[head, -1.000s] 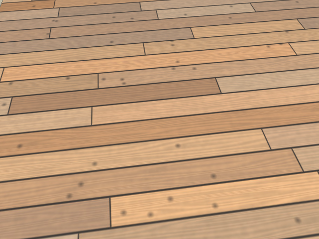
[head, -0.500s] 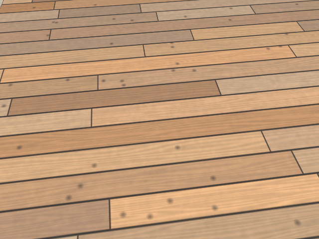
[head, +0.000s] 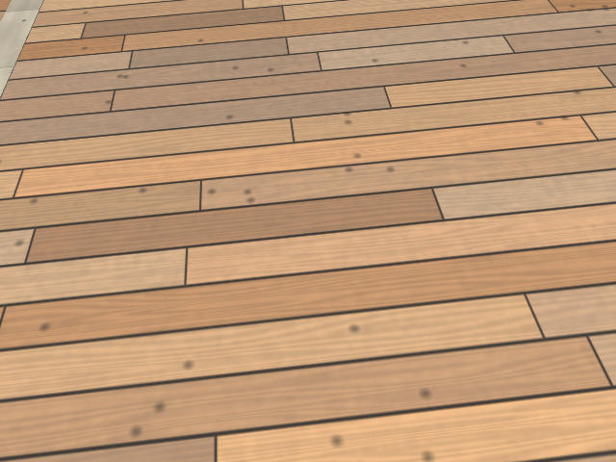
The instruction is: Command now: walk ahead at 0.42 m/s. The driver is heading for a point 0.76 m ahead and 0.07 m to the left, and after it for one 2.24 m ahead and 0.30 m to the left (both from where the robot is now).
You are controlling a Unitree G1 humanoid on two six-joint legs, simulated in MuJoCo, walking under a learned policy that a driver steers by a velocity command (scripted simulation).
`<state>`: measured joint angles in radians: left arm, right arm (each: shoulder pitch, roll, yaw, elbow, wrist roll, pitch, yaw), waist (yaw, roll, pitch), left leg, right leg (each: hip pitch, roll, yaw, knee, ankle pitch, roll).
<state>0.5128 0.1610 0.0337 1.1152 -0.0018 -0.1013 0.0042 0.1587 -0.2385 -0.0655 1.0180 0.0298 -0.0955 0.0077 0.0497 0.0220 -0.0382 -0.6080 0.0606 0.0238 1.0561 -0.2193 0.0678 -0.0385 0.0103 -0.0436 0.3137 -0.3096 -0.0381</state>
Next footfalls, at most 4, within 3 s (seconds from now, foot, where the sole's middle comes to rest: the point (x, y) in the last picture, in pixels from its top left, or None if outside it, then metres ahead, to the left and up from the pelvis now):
0.26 left None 0.33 0.15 -0.78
0.80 right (394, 416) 0.64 -0.10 -0.78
1.26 left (303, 342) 0.83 0.12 -0.78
1.46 right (402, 382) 0.73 -0.12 -0.78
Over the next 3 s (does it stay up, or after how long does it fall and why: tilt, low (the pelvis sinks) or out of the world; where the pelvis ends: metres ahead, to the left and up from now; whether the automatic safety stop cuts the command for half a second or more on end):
stays up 0.77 0.00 -0.01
